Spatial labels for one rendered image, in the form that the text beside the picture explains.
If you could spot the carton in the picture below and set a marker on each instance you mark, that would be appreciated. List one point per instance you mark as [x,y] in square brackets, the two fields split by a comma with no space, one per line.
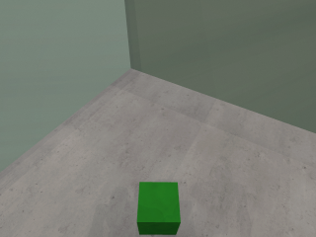
[158,210]

